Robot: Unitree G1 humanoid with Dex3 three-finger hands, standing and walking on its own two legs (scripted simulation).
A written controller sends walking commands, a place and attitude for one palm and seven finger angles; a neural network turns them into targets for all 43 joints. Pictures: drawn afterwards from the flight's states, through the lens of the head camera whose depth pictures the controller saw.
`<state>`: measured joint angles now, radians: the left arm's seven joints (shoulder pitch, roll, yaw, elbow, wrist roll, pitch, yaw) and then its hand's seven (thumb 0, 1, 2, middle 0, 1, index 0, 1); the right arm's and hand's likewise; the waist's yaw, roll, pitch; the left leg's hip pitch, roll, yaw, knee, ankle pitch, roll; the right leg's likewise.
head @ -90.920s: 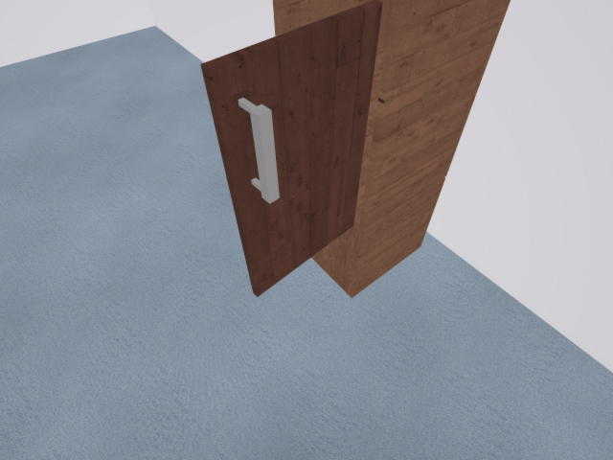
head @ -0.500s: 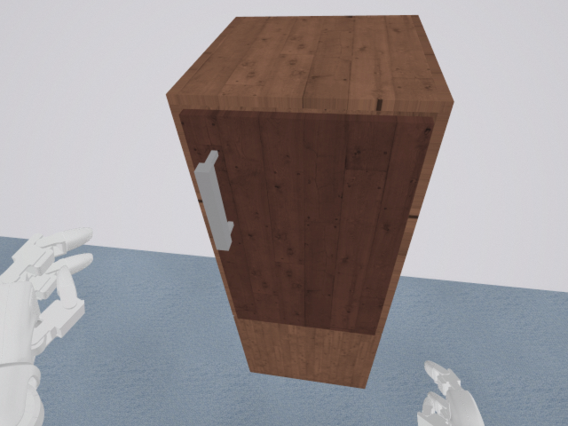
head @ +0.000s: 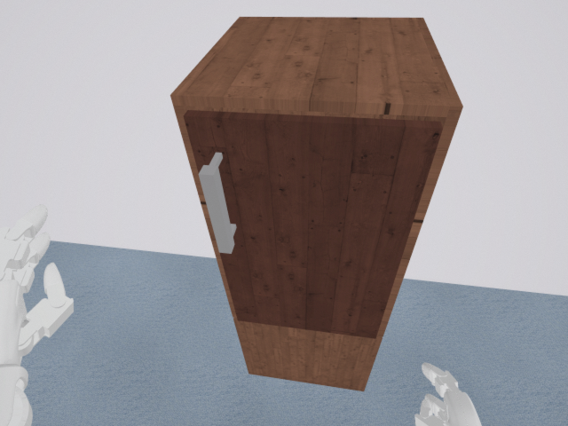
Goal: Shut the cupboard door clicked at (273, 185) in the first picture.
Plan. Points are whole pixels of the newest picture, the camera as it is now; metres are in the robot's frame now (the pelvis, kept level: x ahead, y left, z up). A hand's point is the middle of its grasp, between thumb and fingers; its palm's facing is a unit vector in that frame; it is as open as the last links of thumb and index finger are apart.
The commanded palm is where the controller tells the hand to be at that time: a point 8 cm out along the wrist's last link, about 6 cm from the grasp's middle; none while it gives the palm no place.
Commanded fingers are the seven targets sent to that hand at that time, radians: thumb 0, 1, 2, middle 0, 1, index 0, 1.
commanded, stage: step back with the hand held close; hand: left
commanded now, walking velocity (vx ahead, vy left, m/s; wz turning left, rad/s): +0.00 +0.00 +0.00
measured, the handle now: (222, 205) +0.42 +0.16 +0.09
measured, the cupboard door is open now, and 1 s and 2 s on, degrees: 0 0 0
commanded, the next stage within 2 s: stop stepping back and stand still in 1.46 s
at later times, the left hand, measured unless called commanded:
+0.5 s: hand (44, 329) +0.16 +0.27 +0.16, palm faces +0.39 -0.79 -0.48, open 7.4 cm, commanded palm +0.11 +0.31 +0.17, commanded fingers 0.00 0.90 0.90 -0.20 -0.30 -0.20 -0.30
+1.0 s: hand out of the picture +0.09 +0.30 +0.16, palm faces +0.48 -0.76 -0.44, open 7.4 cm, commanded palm +0.02 +0.33 +0.17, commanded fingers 0.00 0.90 0.90 -0.20 -0.30 -0.20 -0.30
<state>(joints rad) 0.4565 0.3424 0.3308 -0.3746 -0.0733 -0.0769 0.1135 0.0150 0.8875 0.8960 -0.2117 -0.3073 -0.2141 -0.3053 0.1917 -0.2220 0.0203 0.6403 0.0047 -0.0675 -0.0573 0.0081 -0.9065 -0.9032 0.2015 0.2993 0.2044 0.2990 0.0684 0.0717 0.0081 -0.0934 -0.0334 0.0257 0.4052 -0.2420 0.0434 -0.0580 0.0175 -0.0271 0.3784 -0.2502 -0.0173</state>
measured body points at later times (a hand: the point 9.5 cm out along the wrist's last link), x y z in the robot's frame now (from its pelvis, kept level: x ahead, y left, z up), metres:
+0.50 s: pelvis -0.04 +0.01 -0.01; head -0.04 +0.01 +0.44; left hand +0.13 +0.31 +0.18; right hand +0.13 -0.24 -0.08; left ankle -0.01 +0.09 -0.74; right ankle -0.02 -0.11 -0.74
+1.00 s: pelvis -0.11 +0.02 -0.02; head -0.10 +0.04 +0.43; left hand +0.05 +0.34 +0.18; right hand +0.05 -0.21 -0.10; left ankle -0.01 +0.09 -0.74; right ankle -0.06 -0.11 -0.74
